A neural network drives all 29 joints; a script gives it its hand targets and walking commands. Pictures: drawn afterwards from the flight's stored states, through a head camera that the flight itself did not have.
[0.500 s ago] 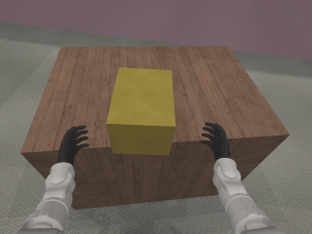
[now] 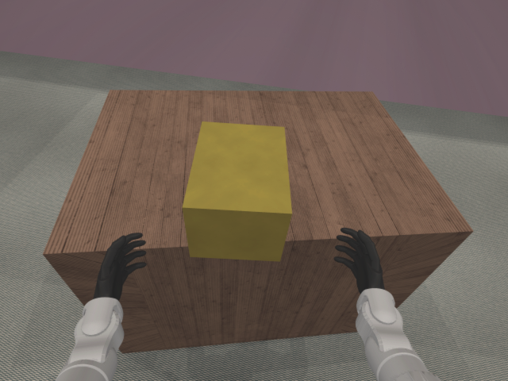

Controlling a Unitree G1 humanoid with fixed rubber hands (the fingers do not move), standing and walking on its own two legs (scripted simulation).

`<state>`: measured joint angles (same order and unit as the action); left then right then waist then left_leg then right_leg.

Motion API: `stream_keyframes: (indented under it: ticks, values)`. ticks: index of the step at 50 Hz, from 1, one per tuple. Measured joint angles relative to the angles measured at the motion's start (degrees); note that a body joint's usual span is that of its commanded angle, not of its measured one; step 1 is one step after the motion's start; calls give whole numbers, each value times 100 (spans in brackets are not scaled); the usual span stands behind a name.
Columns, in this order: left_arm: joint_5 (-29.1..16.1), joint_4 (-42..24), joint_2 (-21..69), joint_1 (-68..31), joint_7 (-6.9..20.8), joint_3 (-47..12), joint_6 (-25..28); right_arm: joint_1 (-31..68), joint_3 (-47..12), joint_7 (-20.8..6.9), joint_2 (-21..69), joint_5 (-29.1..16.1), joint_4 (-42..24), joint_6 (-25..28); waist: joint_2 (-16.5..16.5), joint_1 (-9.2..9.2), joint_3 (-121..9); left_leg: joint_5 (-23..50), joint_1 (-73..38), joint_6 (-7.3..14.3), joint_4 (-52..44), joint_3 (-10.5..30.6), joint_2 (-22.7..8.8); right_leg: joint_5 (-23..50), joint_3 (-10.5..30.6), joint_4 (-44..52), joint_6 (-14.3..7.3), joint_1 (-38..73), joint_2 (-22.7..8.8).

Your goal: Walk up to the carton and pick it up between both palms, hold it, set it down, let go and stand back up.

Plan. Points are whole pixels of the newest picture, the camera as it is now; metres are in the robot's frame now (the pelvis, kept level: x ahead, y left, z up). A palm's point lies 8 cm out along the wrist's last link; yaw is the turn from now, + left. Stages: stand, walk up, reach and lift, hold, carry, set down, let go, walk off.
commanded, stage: set down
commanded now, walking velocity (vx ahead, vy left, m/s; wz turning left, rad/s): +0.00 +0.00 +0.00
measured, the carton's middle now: (239, 188) +0.51 +0.02 -0.02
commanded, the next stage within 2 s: let go in 1.30 s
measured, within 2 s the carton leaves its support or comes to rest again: neither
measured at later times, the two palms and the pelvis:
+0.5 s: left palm (110, 324) +0.22 +0.23 -0.04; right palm (378, 319) +0.23 -0.21 -0.03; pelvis +0.01 +0.00 +0.00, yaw +0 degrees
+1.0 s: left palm (111, 355) +0.18 +0.22 -0.06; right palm (383, 351) +0.19 -0.22 -0.06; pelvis +0.02 -0.02 +0.00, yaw +1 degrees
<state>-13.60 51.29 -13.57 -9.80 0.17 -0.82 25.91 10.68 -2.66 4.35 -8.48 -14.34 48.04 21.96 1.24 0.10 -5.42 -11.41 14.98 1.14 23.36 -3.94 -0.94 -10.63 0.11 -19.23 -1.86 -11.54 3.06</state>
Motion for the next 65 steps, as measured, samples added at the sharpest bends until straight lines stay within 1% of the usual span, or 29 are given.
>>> stream_keyframes:
  ticks: [3,8,11,14,17,21,25,27,30,34,41,44,47,50,54,56,60,62,65]
  values:
    - [106,-151,25,208,-27,27,-1,-216,-67,-53,-53,18,-105,36,5,19,-2,3,-82,12,-49,-16,13,-3,18,34,14,72,-11]
    - [145,-234,25,543,-13,-58,-82,-557,-128,-130,-89,68,-90,59,18,40,-6,-12,-214,7,-94,-34,22,-5,39,86,22,202,-20]
    - [112,-305,33,715,-83,-167,-153,-770,-117,-184,-110,95,-157,50,24,62,15,-39,-251,3,-69,-38,30,-42,43,42,27,229,-29]
    - [83,-497,28,895,-155,-266,-203,-974,-60,-245,-113,152,-326,-4,45,89,62,-66,-309,-6,-55,-46,33,-79,51,5,24,274,-33]
    - [84,-724,9,1055,-222,-376,-374,-1133,-38,-261,-154,173,-470,-120,47,100,87,-88,-362,-10,-50,-42,34,-100,49,2,19,330,-33]
    - [209,-974,11,1213,-262,-378,-664,-1316,-71,-312,-247,173,-569,-305,47,169,73,-90,-473,-11,-121,-71,28,-99,82,59,13,423,-25]
    - [273,-1090,-2,1326,-224,-366,-1044,-1445,-103,-280,-275,185,-618,-522,29,150,60,-72,-549,-8,-189,-51,37,-99,64,114,10,501,-30]
    - [313,-1190,2,1386,-176,-344,-1225,-1526,-117,-252,-264,173,-748,-638,11,136,98,-81,-588,-7,-191,-40,32,-105,54,130,7,548,-25]
    - [456,-1428,20,1491,-97,-252,-1481,-1677,-99,-217,-218,271,-980,-764,-2,132,170,-81,-647,-23,-218,-31,26,-106,47,156,-6,609,-17]
    - [629,-1784,19,1654,-50,-131,-1743,-1918,-121,-176,-178,339,-1339,-900,-4,134,231,-71,-708,-41,-260,-11,18,-105,30,194,-24,673,-6]
    - [930,-2269,2,2065,109,54,-2646,-2349,-168,-53,-99,471,-1645,-1311,23,111,241,-85,-788,-86,-297,34,5,-152,-12,204,-73,753,12]
    - [1050,-2466,6,2198,143,112,-2972,-2502,-151,-60,-45,559,-1802,-1504,50,120,271,-90,-760,-103,-283,44,-7,-178,-24,156,-92,710,24]
    - [1135,-2657,15,2244,103,146,-3249,-2563,-72,-103,10,659,-1864,-1622,73,149,307,-100,-712,-124,-247,52,-14,-222,-34,60,-116,638,30]
    - [1183,-2706,25,2208,45,141,-3467,-2503,4,-146,23,788,-1756,-1733,86,141,342,-117,-645,-137,-191,80,-14,-276,-64,-41,-136,558,31]
    - [1255,-2428,64,2107,28,71,-3556,-2346,109,-230,38,973,-1340,-1670,76,73,353,-138,-517,-154,-117,105,-7,-346,-94,-186,-146,405,22]
    - [1323,-2276,104,2070,25,73,-3485,-2282,125,-266,45,1028,-1165,-1521,68,46,381,-151,-469,-160,-85,97,-12,-375,-88,-253,-152,338,25]
    - [1472,-2148,172,2065,-65,114,-3153,-2179,158,-349,10,1107,-872,-999,34,13,377,-205,-352,-170,16,79,-32,-432,-73,-377,-168,202,42]
    - [1515,-2076,209,2075,-108,153,-3008,-2117,151,-381,-42,1109,-632,-765,23,12,351,-223,-336,-176,29,74,-35,-456,-68,-407,-173,176,45]
    - [1528,-2038,261,2123,-148,198,-2922,-2048,125,-409,-126,1091,-309,-560,32,35,315,-230,-377,-178,1,61,-30,-487,-53,-431,-173,188,41]
